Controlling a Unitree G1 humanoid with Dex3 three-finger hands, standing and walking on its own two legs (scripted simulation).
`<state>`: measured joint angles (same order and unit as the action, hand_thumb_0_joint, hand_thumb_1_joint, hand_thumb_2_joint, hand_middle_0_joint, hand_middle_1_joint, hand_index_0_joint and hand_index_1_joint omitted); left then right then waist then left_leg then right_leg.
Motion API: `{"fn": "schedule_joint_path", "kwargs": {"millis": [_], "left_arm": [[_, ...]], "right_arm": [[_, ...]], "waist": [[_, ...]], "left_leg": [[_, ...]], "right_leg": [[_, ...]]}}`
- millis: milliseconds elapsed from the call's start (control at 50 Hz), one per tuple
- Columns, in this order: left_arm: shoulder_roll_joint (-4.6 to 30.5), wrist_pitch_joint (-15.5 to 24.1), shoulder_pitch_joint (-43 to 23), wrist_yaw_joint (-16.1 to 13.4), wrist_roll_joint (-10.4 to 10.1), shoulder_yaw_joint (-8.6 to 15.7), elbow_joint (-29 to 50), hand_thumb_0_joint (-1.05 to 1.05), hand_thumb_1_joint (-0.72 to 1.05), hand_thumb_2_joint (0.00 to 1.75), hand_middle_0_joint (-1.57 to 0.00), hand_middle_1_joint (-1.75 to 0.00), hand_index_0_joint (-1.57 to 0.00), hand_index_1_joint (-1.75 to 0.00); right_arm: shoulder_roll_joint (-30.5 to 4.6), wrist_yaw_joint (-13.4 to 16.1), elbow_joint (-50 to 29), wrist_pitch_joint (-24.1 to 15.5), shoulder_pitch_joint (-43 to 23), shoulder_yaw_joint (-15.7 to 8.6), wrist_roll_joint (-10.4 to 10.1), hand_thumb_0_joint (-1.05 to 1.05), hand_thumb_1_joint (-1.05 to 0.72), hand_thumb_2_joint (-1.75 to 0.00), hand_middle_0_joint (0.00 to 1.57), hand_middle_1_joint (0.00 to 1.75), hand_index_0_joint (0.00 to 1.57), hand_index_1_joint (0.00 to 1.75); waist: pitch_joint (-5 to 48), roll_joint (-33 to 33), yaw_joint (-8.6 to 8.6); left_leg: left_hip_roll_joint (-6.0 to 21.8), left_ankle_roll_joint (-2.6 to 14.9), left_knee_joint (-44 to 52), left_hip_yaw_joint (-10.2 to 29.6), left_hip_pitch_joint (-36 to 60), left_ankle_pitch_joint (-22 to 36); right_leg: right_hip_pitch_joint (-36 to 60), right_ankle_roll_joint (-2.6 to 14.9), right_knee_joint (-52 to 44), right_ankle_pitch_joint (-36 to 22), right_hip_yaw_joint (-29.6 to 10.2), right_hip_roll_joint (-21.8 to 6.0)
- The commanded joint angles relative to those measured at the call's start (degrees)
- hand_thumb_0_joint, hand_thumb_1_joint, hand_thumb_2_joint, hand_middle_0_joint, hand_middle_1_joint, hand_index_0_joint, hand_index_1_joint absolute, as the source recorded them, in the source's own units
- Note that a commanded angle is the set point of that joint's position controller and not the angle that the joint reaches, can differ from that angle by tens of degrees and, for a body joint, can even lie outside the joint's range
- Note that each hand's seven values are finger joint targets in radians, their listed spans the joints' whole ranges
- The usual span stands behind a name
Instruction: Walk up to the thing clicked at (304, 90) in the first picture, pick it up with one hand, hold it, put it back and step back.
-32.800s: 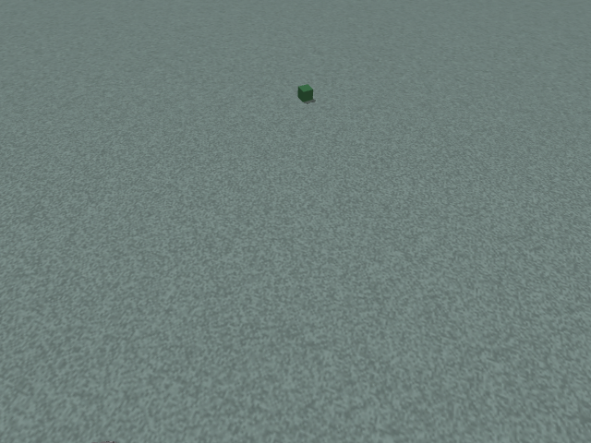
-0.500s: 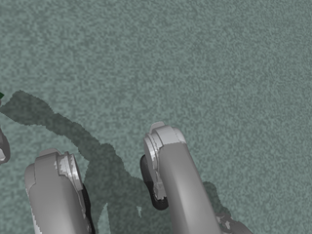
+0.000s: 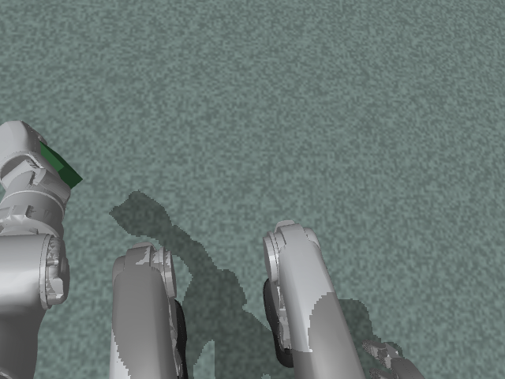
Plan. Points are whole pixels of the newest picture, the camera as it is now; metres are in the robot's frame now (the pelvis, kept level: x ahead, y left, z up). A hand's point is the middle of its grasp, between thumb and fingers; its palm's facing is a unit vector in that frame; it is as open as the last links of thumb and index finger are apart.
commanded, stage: lift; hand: left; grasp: from above
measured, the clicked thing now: (44, 173) +0.47 +0.30 -0.15
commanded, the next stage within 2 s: hold in 1.26 s
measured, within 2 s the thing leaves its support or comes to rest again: neither
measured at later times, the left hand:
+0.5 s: hand out of the picture +0.40 +0.27 +0.07, palm faces -0.31 -0.30 -0.90, open 9.6 cm
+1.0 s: hand out of the picture +0.39 +0.25 +0.22, palm faces -0.33 -0.32 -0.88, open 9.6 cm
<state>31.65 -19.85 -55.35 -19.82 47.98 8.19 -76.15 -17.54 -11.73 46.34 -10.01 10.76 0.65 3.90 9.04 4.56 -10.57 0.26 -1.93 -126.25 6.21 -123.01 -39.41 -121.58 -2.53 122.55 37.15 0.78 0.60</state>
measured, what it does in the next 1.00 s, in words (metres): rises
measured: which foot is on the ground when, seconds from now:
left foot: down 0.00-1.00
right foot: down 0.00-1.00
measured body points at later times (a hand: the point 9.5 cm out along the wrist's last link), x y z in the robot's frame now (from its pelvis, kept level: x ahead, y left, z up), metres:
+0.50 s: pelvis +0.02 -0.01 +0.17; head +0.16 +0.00 +0.59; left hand +0.41 +0.28 +0.12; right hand +0.13 -0.27 +0.03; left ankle +0.08 +0.13 -0.36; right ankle +0.10 -0.13 -0.36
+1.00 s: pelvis +0.06 -0.01 +0.31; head +0.14 -0.01 +0.75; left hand +0.41 +0.26 +0.27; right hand +0.15 -0.27 +0.18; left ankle +0.08 +0.13 -0.36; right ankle +0.10 -0.13 -0.36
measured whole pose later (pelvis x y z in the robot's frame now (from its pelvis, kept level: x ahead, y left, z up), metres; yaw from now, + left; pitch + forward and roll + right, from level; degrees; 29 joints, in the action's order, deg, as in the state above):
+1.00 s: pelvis +0.06 -0.01 +0.31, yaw +4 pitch +17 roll -1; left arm 15.5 -29.6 -31.4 -16.9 40.7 -7.0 -59.6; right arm -13.9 3.9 48.1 -6.8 14.6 0.6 -2.3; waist 8.0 2.1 -5.0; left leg 2.4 -2.1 -59.2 2.4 -49.9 -26.2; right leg -49.6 -0.4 57.7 25.0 0.6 0.1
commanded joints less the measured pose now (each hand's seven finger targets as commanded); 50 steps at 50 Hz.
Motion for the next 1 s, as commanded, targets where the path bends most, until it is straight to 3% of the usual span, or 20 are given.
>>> {"fn": "schedule_joint_path", "kwargs": {"millis": [0, 40, 60, 100, 120, 140, 160, 220, 240, 260, 360, 400, 480, 540, 620, 800, 840, 880, 920, 980], "left_arm": [[12.65, -1.28, -17.72, -1.91, -0.24, -2.05, 12.94, 0.00, 0.62, 0.50, -1.04, -0.53, -1.06, -0.51], [11.29, -1.53, -17.90, -1.28, -0.68, -2.85, 16.17, 0.00, 0.63, 0.50, -1.05, -0.54, -1.07, -0.52], [12.69, -1.96, -15.93, -1.02, -0.07, -2.54, 16.52, 0.00, 0.63, 0.52, -1.05, -0.53, -1.07, -0.51], [10.71, -2.21, -15.51, -0.21, -0.08, -4.00, 19.32, 0.00, 0.62, 0.53, -1.05, -0.54, -1.06, -0.53], [12.28, -2.61, -13.62, -0.02, 0.08, -3.23, 19.55, 0.00, 0.63, 0.55, -1.06, -0.53, -1.07, -0.52], [10.26, -3.01, -11.68, 0.32, -0.29, -4.19, 19.12, 0.00, 0.64, 0.54, -1.06, -0.54, -1.07, -0.53], [10.61, -2.96, -12.87, 0.66, -0.19, -4.79, 22.78, 0.00, 0.64, 0.56, -1.08, -0.52, -1.08, -0.52], [9.71, -4.30, -8.27, 1.33, -0.48, -5.47, 23.75, 0.00, 0.67, 0.56, -1.11, -0.52, -1.11, -0.52], [9.77, -4.58, -9.10, 1.43, -0.91, -5.48, 27.55, 0.00, 0.67, 0.54, -1.10, -0.52, -1.10, -0.51], [7.66, -5.29, -7.06, 1.48, -1.07, -6.49, 26.82, 0.00, 0.68, 0.55, -1.11, -0.51, -1.11, -0.51], [5.82, -7.88, -2.97, 1.54, -2.55, -7.35, 28.98, 0.00, 0.66, 0.54, -1.12, -0.46, -1.11, -0.47], [5.63, -8.37, -1.79, 1.91, -2.55, -8.08, 30.47, 0.00, 0.66, 0.56, -1.13, -0.47, -1.12, -0.48], [1.97, -9.17, 0.66, 1.87, -3.52, -10.35, 32.03, 0.00, 0.64, 0.58, -1.10, -0.48, -1.09, -0.49], [1.83, -9.70, 0.87, 1.47, -4.36, -10.67, 33.76, 0.00, 0.59, 0.56, -1.07, -0.47, -1.06, -0.48], [-0.50, -10.18, 4.93, 1.40, -4.24, -11.76, 28.49, 0.00, 0.57, 0.56, -1.05, -0.46, -1.04, -0.48], [-5.43, -10.10, 4.54, 0.72, -4.96, -14.54, 24.78, 0.00, 0.67, 0.59, -1.11, -0.51, -1.10, -0.51], [-3.43, -10.02, 5.10, 0.63, -5.01, -13.38, 24.44, 0.00, 0.66, 0.58, -1.10, -0.51, -1.10, -0.52], [-5.43, -9.87, 4.41, 0.51, -5.31, -14.63, 24.95, 0.00, 0.65, 0.61, -1.09, -0.52, -1.08, -0.52], [-3.90, -9.92, 5.01, 0.17, -4.93, -14.00, 25.34, 0.00, 0.66, 0.59, -1.09, -0.50, -1.08, -0.51], [-4.67, -9.58, 5.15, 0.58, -4.82, -14.30, 26.09, 0.00, 0.66, 0.56, -1.08, -0.48, -1.08, -0.49]], "right_arm": [[-11.42, 1.92, -1.74, -0.57, 10.46, -4.51, -1.46, 0.00, -0.91, -0.91, 0.20, 0.30, 0.20, 0.30], [-11.03, 2.87, -2.30, -0.29, 9.52, -4.67, -1.84, 0.00, -0.92, -0.91, 0.20, 0.30, 0.20, 0.30], [-11.28, 3.38, -2.47, -0.14, 9.49, -4.59, -2.19, 0.00, -0.91, -0.91, 0.20, 0.30, 0.20, 0.30], [-10.73, 4.33, -3.30, 0.37, 8.67, -4.57, -2.70, 0.00, -0.92, -0.91, 0.20, 0.30, 0.20, 0.30], [-10.51, 4.85, -3.35, 0.56, 8.11, -4.46, -2.92, 0.00, -0.91, -0.91, 0.20, 0.30, 0.20, 0.30], [-10.18, 5.32, -3.78, 0.76, 7.48, -4.44, -3.18, 0.00, -0.91, -0.91, 0.20, 0.30, 0.20, 0.30], [-9.83, 6.00, -4.40, 0.98, 6.88, -4.30, -3.37, 0.00, -0.91, -0.91, 0.20, 0.30, 0.20, 0.30], [-9.03, 7.48, -5.12, 1.46, 5.80, -4.13, -3.99, 0.00, -0.91, -0.91, 0.20, 0.30, 0.20, 0.30], [-8.64, 8.12, -5.40, 1.63, 5.50, -4.12, -4.19, 0.00, -0.91, -0.91, 0.20, 0.30, 0.20, 0.30], [-8.19, 8.60, -5.62, 1.78, 5.20, -4.01, -4.36, 0.00, -0.91, -0.91, 0.20, 0.30, 0.20, 0.30], [-7.04, 11.34, -5.04, 2.14, 3.58, -3.49, -5.22, 0.00, -0.91, -0.90, 0.20, 0.30, 0.20, 0.30], [-6.72, 12.18, -4.94, 2.22, 3.30, -3.41, -5.71, 0.00, -0.91, -0.91, 0.20, 0.30, 0.20, 0.30], [-5.71, 13.60, -3.90, 2.06, 3.73, -3.35, -6.12, 0.00, -0.91, -0.90, 0.20, 0.30, 0.20, 0.30], [-5.05, 14.71, -3.50, 1.97, 3.88, -3.21, -6.43, 0.00, -0.91, -0.91, 0.20, 0.30, 0.20, 0.30], [-4.54, 15.71, -2.45, 1.56, 4.00, -3.15, -6.62, 0.00, -0.90, -0.90, 0.20, 0.30, 0.20, 0.30], [-3.70, 16.44, -2.15, 1.03, 6.12, -2.41, -6.31, 0.00, -0.90, -0.90, 0.20, 0.30, 0.20, 0.30], [-4.29, 16.31, -2.07, 1.11, 6.87, -2.55, -6.40, 0.00, -0.90, -0.90, 0.20, 0.30, 0.20, 0.30], [-3.84, 16.25, -2.59, 1.20, 6.94, -2.24, -6.37, 0.00, -0.90, -0.90, 0.20, 0.30, 0.20, 0.30], [-4.02, 16.15, -2.84, 1.33, 6.81, -2.32, -6.49, 0.00, -0.89, -0.90, 0.20, 0.30, 0.20, 0.30], [-4.33, 15.93, -2.54, 1.49, 7.44, -2.59, -6.44, 0.00, -0.89, -0.90, 0.20, 0.30, 0.20, 0.30]], "waist": [[39.28, 5.93, -1.01], [39.40, 7.71, -0.53], [39.60, 6.78, 0.17], [39.03, 7.11, 0.00], [39.15, 6.14, 0.84], [37.90, 5.76, 0.68], [38.77, 6.42, 1.06], [37.75, 3.83, 1.68], [38.90, 5.76, 2.30], [38.34, 5.71, 2.14], [34.57, 4.49, 2.94], [35.12, 4.46, 3.64], [33.59, 3.22, 3.10], [31.46, 2.41, 3.41], [26.04, 0.42, 4.37], [19.89, -0.97, 4.23], [20.68, -1.13, 5.19], [19.42, -2.03, 4.87], [19.73, -2.29, 5.78], [19.87, -0.70, 5.60]], "left_leg": [[-1.25, 3.22, 19.05, -5.08, 27.47, 6.25], [-1.24, 2.89, 22.03, -4.27, 30.81, 5.64], [-1.20, 2.90, 23.12, -4.01, 32.37, 5.63], [-1.29, 2.84, 25.34, -4.08, 33.76, 5.66], [-1.18, 2.87, 26.35, -3.85, 35.45, 6.04], [-1.15, 2.83, 27.68, -3.80, 35.90, 5.58], [-1.15, 2.90, 28.67, -4.27, 36.94, 5.40], [-1.04, 3.06, 31.99, -4.58, 39.37, 5.42], [-1.00, 2.92, 33.18, -5.08, 41.74, 6.28], [-0.92, 2.74, 34.57, -5.10, 43.24, 6.90], [-0.56, 2.18, 42.45, -3.47, 51.27, 6.45], [-0.41, 2.29, 44.11, -4.54, 54.30, 9.29], [-0.21, 2.47, 48.24, -5.27, 60.37, 14.95], [-0.29, 2.89, 52.08, -6.33, 63.70, 15.82], [-0.15, 2.43, 58.89, -5.25, 68.72, 16.47], [-0.60, 2.46, 68.94, -6.22, 78.48, 22.52], [-0.79, 2.49, 70.53, -6.60, 81.05, 25.47], [-0.83, 2.65, 72.72, -6.68, 82.60, 25.95], [-1.00, 2.70, 74.30, -7.00, 84.40, 27.26], [-0.81, 2.25, 77.14, -6.59, 89.35, 30.46]], "right_leg": [[27.14, 3.99, -20.09, -5.61, 4.23, 1.83], [27.07, 4.19, -21.26, -5.37, 4.25, 1.51], [27.92, 4.14, -22.15, -5.60, 4.32, 1.46], [29.69, 4.22, -24.15, -5.83, 4.05, 1.40], [30.80, 4.19, -25.07, -6.27, 4.02, 1.35], [30.75, 4.21, -26.24, -5.89, 3.98, 1.38], [32.53, 4.22, -27.73, -5.67, 3.53, 1.56], [37.18, 4.03, -31.90, -5.40, 2.99, 1.66], [38.68, 4.12, -33.10, -6.05, 2.68, 1.55], [40.35, 4.10, -34.19, -6.63, 2.74, 1.58], [45.02, 4.11, -40.09, -6.60, 3.26, 1.49], [49.22, 4.13, -42.49, -9.11, 2.74, 1.58], [56.37, 3.86, -47.79, -14.84, 2.21, 1.65], [62.40, 3.58, -53.31, -15.94, 1.14, 1.71], [66.66, 3.66, -58.22, -15.59, 1.45, 1.81], [77.41, 3.31, -68.71, -21.54, 1.03, 1.62], [80.93, 3.29, -70.32, -24.74, 0.61, 1.39], [83.73, 2.93, -72.56, -25.82, 0.54, 1.32], [86.93, 2.75, -74.17, -27.51, 0.21, 1.15], [87.97, 3.20, -75.47, -29.63, 0.53, 1.08]]}}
